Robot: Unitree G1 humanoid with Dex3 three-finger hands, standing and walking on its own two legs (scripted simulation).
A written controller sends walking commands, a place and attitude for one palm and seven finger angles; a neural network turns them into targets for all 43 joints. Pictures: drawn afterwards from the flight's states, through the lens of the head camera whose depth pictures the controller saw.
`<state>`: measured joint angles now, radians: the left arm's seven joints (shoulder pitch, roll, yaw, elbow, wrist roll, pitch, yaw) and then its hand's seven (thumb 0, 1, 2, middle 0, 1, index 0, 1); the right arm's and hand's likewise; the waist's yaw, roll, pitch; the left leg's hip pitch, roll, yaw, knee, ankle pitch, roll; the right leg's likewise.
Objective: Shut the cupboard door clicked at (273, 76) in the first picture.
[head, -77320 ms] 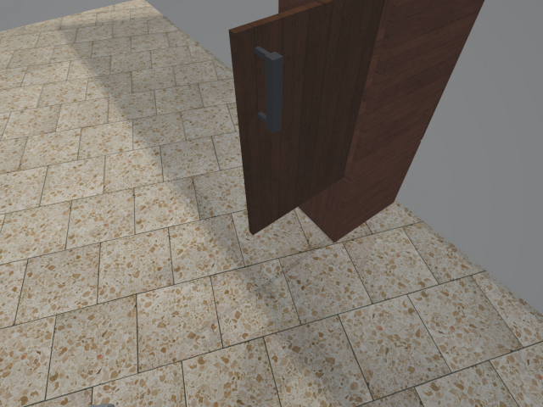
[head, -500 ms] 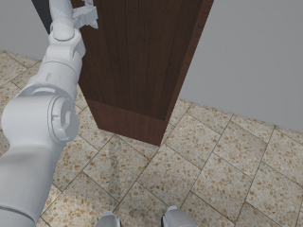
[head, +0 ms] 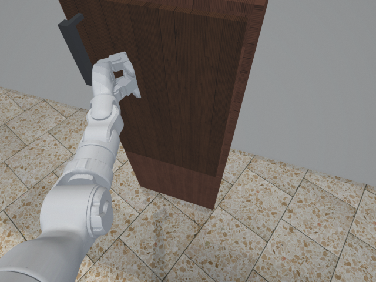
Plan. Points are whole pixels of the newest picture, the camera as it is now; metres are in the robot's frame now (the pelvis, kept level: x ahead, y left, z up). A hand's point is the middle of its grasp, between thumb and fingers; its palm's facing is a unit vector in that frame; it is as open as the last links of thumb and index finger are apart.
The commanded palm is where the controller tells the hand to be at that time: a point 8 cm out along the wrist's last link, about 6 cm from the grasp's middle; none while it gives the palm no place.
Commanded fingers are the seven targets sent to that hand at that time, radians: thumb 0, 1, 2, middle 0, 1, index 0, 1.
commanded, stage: pull the fist back off the door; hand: left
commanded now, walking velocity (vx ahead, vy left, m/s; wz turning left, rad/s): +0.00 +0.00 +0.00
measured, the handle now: (85, 51) +0.60 +0.20 +0.16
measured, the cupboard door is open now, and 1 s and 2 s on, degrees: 0 0 0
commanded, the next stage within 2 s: draw the hand back to the body in 0.10 s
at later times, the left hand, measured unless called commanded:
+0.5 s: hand (104, 107) +0.42 +0.13 +0.16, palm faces +0.10 -0.99 -0.01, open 3.1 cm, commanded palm +0.38 +0.17 +0.17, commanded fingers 0.00 0.90 0.90 -1.30 -1.50 -1.30 -1.50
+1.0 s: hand (33, 188) +0.26 +0.21 +0.16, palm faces +0.27 -0.94 -0.22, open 3.4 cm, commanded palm +0.22 +0.25 +0.19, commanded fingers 0.00 0.90 0.90 -0.75 -0.90 -0.75 -0.90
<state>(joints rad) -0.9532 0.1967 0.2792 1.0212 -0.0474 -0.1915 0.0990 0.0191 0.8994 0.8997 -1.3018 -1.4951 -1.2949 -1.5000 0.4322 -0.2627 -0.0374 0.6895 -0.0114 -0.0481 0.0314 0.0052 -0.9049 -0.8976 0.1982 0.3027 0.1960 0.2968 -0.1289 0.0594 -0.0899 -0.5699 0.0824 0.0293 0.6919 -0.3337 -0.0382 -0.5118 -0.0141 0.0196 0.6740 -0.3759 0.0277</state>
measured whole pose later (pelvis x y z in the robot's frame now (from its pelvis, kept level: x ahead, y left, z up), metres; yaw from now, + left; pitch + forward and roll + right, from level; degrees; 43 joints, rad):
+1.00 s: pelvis -0.01 +0.00 +0.02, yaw +2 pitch -3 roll +0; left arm 0.04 0.26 0.13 -0.09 -0.07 -0.02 0.05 0.02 0.89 0.90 -1.01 -1.17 -1.01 -1.18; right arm 0.16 -0.21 0.06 0.59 0.02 -0.03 -0.07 0.01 -0.90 -0.90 0.20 0.30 0.20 0.30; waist 0.04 0.04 0.01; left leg -0.18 0.04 0.01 0.46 -0.23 -0.03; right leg -0.12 -0.05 -0.01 0.45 -0.29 0.03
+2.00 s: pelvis +0.02 +0.00 +0.02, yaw +3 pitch -1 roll +0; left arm 0.45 0.34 0.38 -0.36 -0.06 -0.08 0.09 0.02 0.89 0.90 -0.21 -0.30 -0.21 -0.30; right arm 0.18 -0.23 0.02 0.61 0.01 -0.04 -0.08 0.01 -0.90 -0.90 0.20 0.30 0.20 0.30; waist 0.05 0.09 -0.01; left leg -0.17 0.05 0.00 0.47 -0.27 -0.03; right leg -0.08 -0.04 -0.02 0.41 -0.31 0.03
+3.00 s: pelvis -0.20 +0.02 -0.01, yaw +6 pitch -4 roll -1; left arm 0.54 0.42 0.46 -0.53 -0.02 -0.27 0.16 0.01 0.89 0.90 -0.21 -0.30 -0.21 -0.30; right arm 0.21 -0.23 -0.01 0.64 0.00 -0.07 -0.07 0.01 -0.90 -0.90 0.20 0.30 0.20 0.30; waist 0.05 0.00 0.02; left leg -0.54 0.01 0.01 0.88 -0.40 -0.02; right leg -0.46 -0.04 0.06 0.62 -0.20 0.03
